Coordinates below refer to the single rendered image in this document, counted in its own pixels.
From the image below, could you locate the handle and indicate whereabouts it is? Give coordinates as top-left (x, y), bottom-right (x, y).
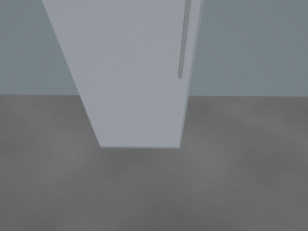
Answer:
top-left (178, 0), bottom-right (192, 79)

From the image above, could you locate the fridge door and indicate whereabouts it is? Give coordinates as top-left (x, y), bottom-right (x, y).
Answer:
top-left (41, 0), bottom-right (201, 147)

